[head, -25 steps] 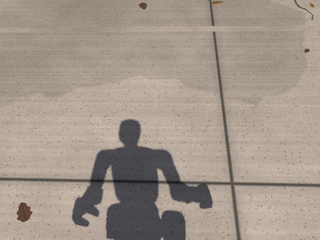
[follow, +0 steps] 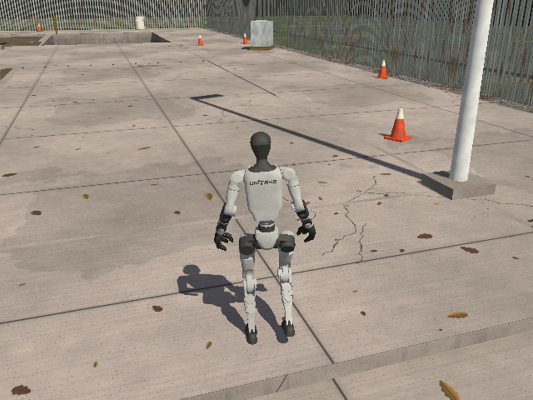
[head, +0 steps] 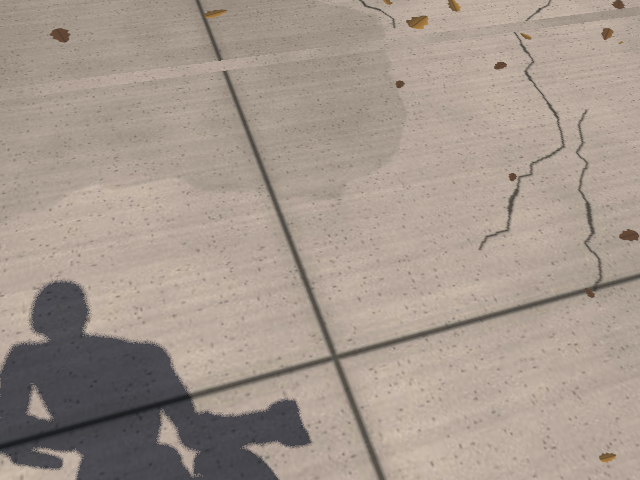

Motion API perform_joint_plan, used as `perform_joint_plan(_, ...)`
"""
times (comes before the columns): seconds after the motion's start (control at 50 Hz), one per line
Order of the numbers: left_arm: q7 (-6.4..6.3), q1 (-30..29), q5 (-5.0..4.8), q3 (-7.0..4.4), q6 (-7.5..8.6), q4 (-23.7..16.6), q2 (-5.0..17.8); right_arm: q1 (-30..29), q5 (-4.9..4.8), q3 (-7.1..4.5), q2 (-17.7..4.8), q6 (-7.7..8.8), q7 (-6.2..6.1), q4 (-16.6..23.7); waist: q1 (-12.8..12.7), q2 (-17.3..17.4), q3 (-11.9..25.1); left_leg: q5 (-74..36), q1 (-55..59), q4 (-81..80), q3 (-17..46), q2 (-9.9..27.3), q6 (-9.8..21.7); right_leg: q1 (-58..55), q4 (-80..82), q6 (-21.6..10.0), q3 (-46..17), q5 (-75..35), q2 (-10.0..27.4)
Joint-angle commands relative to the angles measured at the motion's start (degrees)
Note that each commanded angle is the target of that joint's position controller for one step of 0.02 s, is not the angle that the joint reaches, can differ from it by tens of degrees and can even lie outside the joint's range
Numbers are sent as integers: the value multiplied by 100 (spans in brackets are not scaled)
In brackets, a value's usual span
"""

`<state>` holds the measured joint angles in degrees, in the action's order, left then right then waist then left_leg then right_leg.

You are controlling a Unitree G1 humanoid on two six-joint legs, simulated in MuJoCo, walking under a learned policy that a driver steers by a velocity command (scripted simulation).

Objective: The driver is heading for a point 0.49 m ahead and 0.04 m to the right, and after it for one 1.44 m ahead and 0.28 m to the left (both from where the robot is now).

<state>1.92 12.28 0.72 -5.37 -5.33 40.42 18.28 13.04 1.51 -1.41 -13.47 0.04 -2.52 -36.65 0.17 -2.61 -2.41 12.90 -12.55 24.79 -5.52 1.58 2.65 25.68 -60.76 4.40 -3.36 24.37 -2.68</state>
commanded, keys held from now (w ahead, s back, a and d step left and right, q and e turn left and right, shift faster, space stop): e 0.18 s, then w+e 0.16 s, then w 0.60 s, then q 0.06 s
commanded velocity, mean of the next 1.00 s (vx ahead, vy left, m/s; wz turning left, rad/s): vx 0.29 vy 0.00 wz -0.33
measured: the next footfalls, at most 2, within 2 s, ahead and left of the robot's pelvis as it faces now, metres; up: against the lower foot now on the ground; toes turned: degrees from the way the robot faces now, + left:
right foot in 0.18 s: +0.01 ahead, -0.12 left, +0.00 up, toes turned -7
left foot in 0.66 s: +0.24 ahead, +0.04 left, +0.00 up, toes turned -16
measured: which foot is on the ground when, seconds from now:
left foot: down 0.00-0.18, up 0.20-0.64, down 0.66-1.00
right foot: up 0.00-0.16, down 0.18-0.68, up 0.70-1.00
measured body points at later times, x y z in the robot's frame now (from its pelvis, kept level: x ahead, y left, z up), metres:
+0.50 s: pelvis +0.04 -0.04 +0.00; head +0.04 -0.06 +0.45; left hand +0.17 +0.21 -0.10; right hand +0.09 -0.34 -0.11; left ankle +0.14 +0.09 -0.70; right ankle -0.03 -0.11 -0.74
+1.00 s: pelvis +0.27 -0.06 +0.00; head +0.30 -0.05 +0.45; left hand +0.49 +0.13 -0.12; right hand +0.17 -0.29 -0.13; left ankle +0.21 +0.05 -0.74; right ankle +0.35 -0.22 -0.69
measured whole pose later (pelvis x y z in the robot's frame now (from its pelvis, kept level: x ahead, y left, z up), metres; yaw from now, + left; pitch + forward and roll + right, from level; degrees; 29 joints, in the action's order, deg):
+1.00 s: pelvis +0.27 -0.06 +0.00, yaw -18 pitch +2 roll +1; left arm 3.0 8.6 2.5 -1.4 1.6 42.5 15.6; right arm 26.6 0.2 -1.6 -12.3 4.5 1.0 -49.4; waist 2.6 -3.3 -1.4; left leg 14.1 0.6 12.0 -1.9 -4.1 3.9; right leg 37.2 -46.9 -0.9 1.0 5.4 3.8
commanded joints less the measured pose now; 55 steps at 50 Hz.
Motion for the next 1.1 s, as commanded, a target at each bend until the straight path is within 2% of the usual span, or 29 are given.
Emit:
perform_joint_plan(0.02,53,-333,7,14,61,-552,193,197,35,-314,-964,63,20,259,185,1233,434,-2070,927,-507,908,1407,987,336,746,-69,299,133,134)
perform_joint_plan(0.08,77,-368,-41,62,87,-677,152,154,69,-367,-1099,50,86,215,175,1364,499,-2135,534,-329,671,1452,937,-397,1547,-269,602,313,123)
perform_joint_plan(0.12,71,-291,-64,66,134,-729,170,149,48,-396,-1177,23,109,173,123,1374,561,-2211,450,-98,604,1517,846,-735,2130,-407,708,164,93)
perform_joint_plan(0.16,38,109,2,81,252,-627,146,117,-50,-409,-1180,-47,104,104,-163,993,608,-1702,-39,578,210,1350,419,-1622,3570,-583,717,-873,-12)
perform_joint_plan(0.18,-23,342,92,11,345,-570,459,384,-25,-385,-1033,-85,121,47,-220,57,665,-602,-797,1573,-190,1040,11,-2336,4308,-716,-300,-1163,503)
perform_joint_plan(0.2,-81,400,51,-176,394,-785,1359,328,53,-206,-452,-130,148,484,-74,-1630,605,2472,-2484,2836,-488,54,-487,-2767,4446,-1408,-2896,-2288,2347)
perform_joint_plan(0.22,-131,1000,31,-283,362,-641,1356,-286,122,-259,-860,-183,73,571,-696,-1019,716,2479,-2637,3531,519,-57,-458,-2466,4523,-2134,-3040,-1533,2387)
perform_joint_plan(0.24,-150,848,53,-161,321,-565,1002,-399,78,-300,-961,-187,129,567,-480,-791,294,1923,-2859,3667,729,84,-412,-2213,4746,-2118,-2722,28,2055)
perform_joint_plan(0.26,-157,453,15,-63,279,-602,692,-411,29,-346,-1074,-139,207,496,-288,-655,-86,1286,-2853,3479,757,168,-377,-1853,5028,-1880,-2416,1201,1667)
perform_joint_plan(0.28,-173,182,-1,-18,294,-653,617,-346,37,-371,-1108,-96,269,433,-153,-785,-210,914,-2782,3317,697,157,-404,-1745,5198,-1705,-2235,1288,1356)
perform_joint_plan(0.3,-183,128,-4,7,342,-668,544,-181,105,-374,-1098,-83,315,285,-110,-784,-199,617,-2611,3342,619,128,-447,-1683,5242,-1676,-2015,950,1138)
perform_joint_plan(0.34,-141,334,12,10,466,-571,555,-119,139,-337,-959,-64,370,162,-91,-387,9,349,-2531,3307,597,70,-493,-1816,5191,-1695,-1906,480,1031)
perform_joint_plan(0.42,-131,803,27,25,684,-316,515,-338,91,-264,-767,-14,403,85,-240,-419,-6,-29,-2676,2553,541,119,-566,-2088,5276,-1775,-1839,50,1072)
perform_joint_plan(0.56,-127,1219,55,16,844,-19,655,-981,2,-216,-701,142,445,224,-501,-345,-194,-42,-1991,1118,479,49,-384,-1950,5100,-1807,-1876,-199,1279)
perform_joint_plan(0.62,-135,1054,38,18,874,26,726,-667,-26,-227,-719,211,408,202,-255,-301,-243,97,-947,598,382,-57,-154,-1504,4865,-1678,-1915,-504,1309)
perform_joint_plan(0.64,-146,962,14,34,876,53,709,-288,0,-241,-715,251,362,99,0,-170,-194,-6,-256,259,301,-152,-85,-1237,4567,-1565,-1789,-891,1208)
perform_joint_plan(0.66,-155,966,29,90,905,81,570,299,26,-301,-839,310,283,-89,267,68,45,117,712,86,401,-204,-10,-907,3911,-1422,-1559,-1646,951)
perform_joint_plan(0.68,-142,824,26,187,949,-16,282,1162,106,-400,-1216,380,184,-208,709,787,606,967,1754,-392,1493,738,225,-437,2317,-1186,-971,-1735,491)
perform_joint_plan(0.7,-152,963,-80,243,969,-205,31,1679,130,-560,-1927,364,180,-336,723,2110,929,2462,2569,-1269,3958,1931,795,980,708,-920,-95,-1,-449)
perform_joint_plan(0.72,-189,887,83,165,910,-109,424,1572,44,-493,-1546,333,238,-435,507,1318,440,2914,2038,-1470,4585,2095,950,1496,-124,-955,-391,392,-257)
perform_joint_plan(0.74,-134,809,118,159,898,-33,392,1130,-10,-396,-1200,324,278,-359,251,773,42,2714,1568,-1414,3977,1901,930,1535,-361,-993,-463,-64,25)
perform_joint_plan(0.76,-67,712,112,186,895,18,330,818,-19,-331,-956,345,304,-320,118,548,-75,2044,1231,-1472,3338,1631,852,1399,-284,-964,-345,-435,241)
perform_joint_plan(0.8,21,642,164,211,825,87,247,641,-34,-233,-715,424,297,-367,-12,729,-46,851,966,-1617,2442,1180,701,1199,-80,-845,-57,-833,486)
perform_joint_plan(0.84,73,560,199,238,782,111,181,801,-75,-235,-751,514,320,-507,-27,804,-4,-369,933,-1651,1963,1017,753,1215,-105,-732,142,-1114,525)
perform_joint_plan(0.9,101,-8,220,282,752,-39,94,1118,-143,-226,-738,559,345,-759,36,685,-112,-1624,1076,-1717,1477,928,853,1632,236,-577,366,-1473,650)
perform_joint_plan(0.96,118,-731,181,382,762,-257,-97,1287,-146,-179,-625,543,347,-960,151,694,-229,-2821,941,-1601,1016,670,787,1396,1310,-488,622,-1969,597)
perform_joint_plan(1.0,102,-986,139,460,800,-293,-261,1379,-141,-173,-675,520,313,-1092,196,716,-243,-3918,756,-1319,829,563,681,775,2128,-484,768,-2273,385)
perform_joint_plan(1.06,-12,-852,123,434,852,-199,-125,1446,-143,-196,-838,480,257,-1252,108,848,-17,-4647,941,-771,1038,670,509,12,2642,-644,641,-2544,127)
perform_joint_plan(1.1,-133,-167,154,338,903,66,162,1194,-152,-234,-954,458,218,-1204,-190,842,277,-4980,1119,49,1232,592,326,-732,3078,-812,508,-2425,-33)
Over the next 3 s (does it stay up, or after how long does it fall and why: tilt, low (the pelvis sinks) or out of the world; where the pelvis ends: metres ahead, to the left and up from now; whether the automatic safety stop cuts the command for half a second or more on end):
stays up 0.60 0.03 -0.03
